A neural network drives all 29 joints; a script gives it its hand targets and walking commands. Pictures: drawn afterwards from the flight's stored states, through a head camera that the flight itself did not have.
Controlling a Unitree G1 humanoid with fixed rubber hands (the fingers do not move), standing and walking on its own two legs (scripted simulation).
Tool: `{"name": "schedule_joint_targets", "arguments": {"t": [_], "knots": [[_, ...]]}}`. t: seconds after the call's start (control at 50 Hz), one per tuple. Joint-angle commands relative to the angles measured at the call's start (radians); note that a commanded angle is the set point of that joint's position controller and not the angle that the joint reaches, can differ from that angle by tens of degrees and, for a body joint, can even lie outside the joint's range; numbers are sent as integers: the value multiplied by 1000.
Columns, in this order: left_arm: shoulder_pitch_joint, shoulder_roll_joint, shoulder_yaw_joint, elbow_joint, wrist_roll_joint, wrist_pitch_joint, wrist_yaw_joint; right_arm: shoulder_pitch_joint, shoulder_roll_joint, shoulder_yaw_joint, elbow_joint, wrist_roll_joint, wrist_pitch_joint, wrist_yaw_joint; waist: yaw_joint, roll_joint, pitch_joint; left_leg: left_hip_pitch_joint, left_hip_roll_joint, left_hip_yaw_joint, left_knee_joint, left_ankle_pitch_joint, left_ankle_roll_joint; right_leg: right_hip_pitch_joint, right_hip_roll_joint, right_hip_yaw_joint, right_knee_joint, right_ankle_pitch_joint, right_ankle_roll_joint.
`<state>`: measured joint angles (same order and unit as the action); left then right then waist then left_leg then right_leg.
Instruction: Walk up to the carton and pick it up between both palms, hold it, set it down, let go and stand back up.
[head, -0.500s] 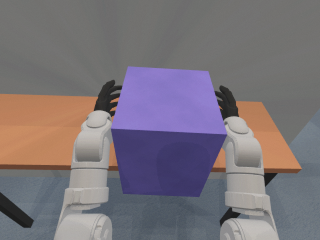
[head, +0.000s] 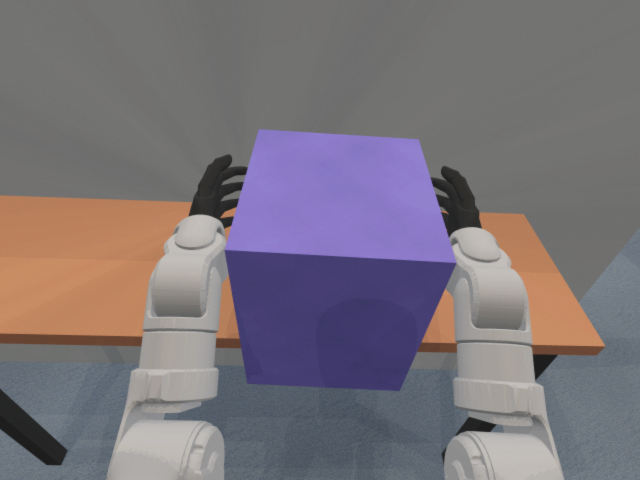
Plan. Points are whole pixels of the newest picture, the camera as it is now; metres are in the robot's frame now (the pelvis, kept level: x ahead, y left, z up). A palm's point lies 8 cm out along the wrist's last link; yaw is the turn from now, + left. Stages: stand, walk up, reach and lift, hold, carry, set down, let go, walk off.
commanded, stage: hold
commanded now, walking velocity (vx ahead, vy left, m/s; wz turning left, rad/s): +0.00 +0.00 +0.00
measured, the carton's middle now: (331, 264) +0.36 +0.01 +0.12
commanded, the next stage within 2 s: none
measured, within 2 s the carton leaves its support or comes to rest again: neither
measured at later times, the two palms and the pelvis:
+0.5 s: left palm (213, 224) +0.36 +0.15 +0.18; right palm (460, 238) +0.36 -0.14 +0.18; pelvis +0.00 +0.00 +0.00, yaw +0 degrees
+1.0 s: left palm (214, 224) +0.36 +0.15 +0.18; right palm (458, 237) +0.36 -0.14 +0.18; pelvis +0.00 +0.00 +0.00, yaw +0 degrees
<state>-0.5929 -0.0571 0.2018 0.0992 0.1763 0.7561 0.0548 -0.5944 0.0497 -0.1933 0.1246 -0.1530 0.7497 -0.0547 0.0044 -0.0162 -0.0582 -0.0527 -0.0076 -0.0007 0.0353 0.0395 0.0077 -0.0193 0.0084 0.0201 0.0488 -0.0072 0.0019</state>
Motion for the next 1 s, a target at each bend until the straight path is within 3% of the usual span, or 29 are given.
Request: {"name": "schedule_joint_targets", "arguments": {"t": [0.0, 0.06, 0.12, 0.18, 0.24, 0.28, 0.32, 0.4, 0.44, 0.48, 0.54, 0.6, 0.66, 0.76, 0.82, 0.9, 0.94, 0.98], "knots": [[-549, -401, -326, -71, -109, -76, -149, -546, 431, 325, -67, 89, -70, 148, -12, 25, -238, 142, -22, 8, 28, -41, -36, -44, 31, -25, -11, -43, 22], [-681, -451, -428, -218, -172, -124, -136, -659, 492, 415, -201, 161, -119, 132, -8, 35, -459, 174, -17, -1, 57, 68, -32, -6, 25, -13, 32, 79, 25], [-666, -450, -496, -278, -205, -117, -101, -660, 481, 480, -282, 201, -114, 96, 2, 28, -580, 220, -20, 1, 83, 181, -44, 40, 30, -11, 60, 190, 34], [-526, -411, -452, -168, -174, -59, -89, -518, 423, 437, -187, 163, -55, 82, 0, 24, -437, 197, -21, 3, 63, 100, -47, 20, 31, -17, 34, 109, 35], [-444, -376, -349, -24, -116, -31, -115, -445, 390, 339, -34, 92, -24, 111, -9, 13, -221, 159, -22, 12, 30, -40, -47, -46, 33, -27, -12, -49, 29], [-464, -387, -308, -1, -92, -50, -134, -459, 399, 309, 0, 70, -41, 133, -12, 18, -184, 148, -25, 14, 25, -48, -44, -57, 33, -30, -24, -63, 23], [-543, -412, -325, -55, -111, -83, -145, -531, 440, 332, -56, 89, -78, 144, -8, 23, -249, 157, -20, 7, 37, -9, -39, -46, 27, -25, -12, -18, 22], [-675, -462, -485, -296, -205, -130, -113, -672, 502, 484, -301, 200, -128, 114, 3, 22, -569, 226, -20, -3, 77, 210, -36, 51, 27, -7, 54, 226, 35], [-627, -451, -517, -304, -217, -109, -90, -638, 483, 515, -332, 221, -108, 88, 9, 24, -605, 243, -21, -4, 89, 263, -46, 81, 34, -7, 65, 274, 40], [-537, -426, -503, -253, -202, -66, -82, -540, 451, 492, -276, 201, -61, 78, 3, 22, -518, 228, -24, -2, 75, 212, -50, 71, 35, -6, 51, 232, 42], [-430, -374, -405, -102, -147, -18, -102, -427, 396, 393, -117, 126, -10, 97, -7, 4, -270, 170, -26, 5, 33, 30, -49, 6, 32, -19, 5, 48, 37], [-457, -380, -324, -23, -104, -40, -135, -476, 397, 331, -55, 86, -34, 130, -7, 26, -183, 147, -25, 9, 22, -54, -43, -45, 31, -23, -19, -57, 30], [-594, -423, -370, -132, -140, -100, -144, -575, 467, 374, -116, 123, -87, 142, -18, 17, -323, 163, -18, -2, 37, 6, -37, -21, 27, -18, 5, 21, 26], [-633, -450, -483, -250, -192, -112, -106, -627, 490, 480, -256, 193, -107, 102, 9, 39, -549, 216, -21, -1, 82, 198, -42, 46, 30, -6, 56, 212, 39], [-526, -424, -454, -184, -179, -63, -95, -532, 442, 447, -208, 171, -60, 91, 5, 16, -448, 201, -23, 1, 65, 138, -48, 37, 32, -14, 35, 151, 38], [-458, -393, -347, -48, -119, -40, -124, -467, 410, 349, -63, 92, -34, 117, -3, 7, -236, 155, -22, 12, 27, -7, -45, -28, 31, -28, -10, -6, 33], [-504, -395, -342, -68, -114, -60, -135, -490, 424, 336, -58, 91, -52, 132, -7, 14, -246, 157, -24, 10, 24, -2, -42, -28, 30, -24, -13, 3, 30], [-569, -424, -380, -147, -140, -90, -137, -558, 458, 373, -135, 119, -83, 134, -8, 27, -347, 182, -18, 3, 40, 74, -39, -3, 28, -16, 5, 86, 29]]}}
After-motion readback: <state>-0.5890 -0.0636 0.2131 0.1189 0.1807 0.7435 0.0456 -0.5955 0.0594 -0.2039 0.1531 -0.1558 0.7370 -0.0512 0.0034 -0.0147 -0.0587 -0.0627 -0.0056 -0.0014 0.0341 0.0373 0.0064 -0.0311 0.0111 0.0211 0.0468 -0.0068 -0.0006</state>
